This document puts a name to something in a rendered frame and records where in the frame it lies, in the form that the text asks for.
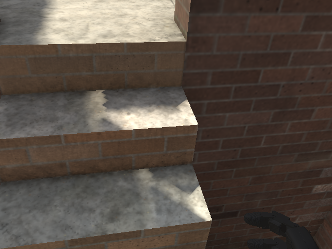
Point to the right robot hand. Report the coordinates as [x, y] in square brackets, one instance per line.
[297, 237]

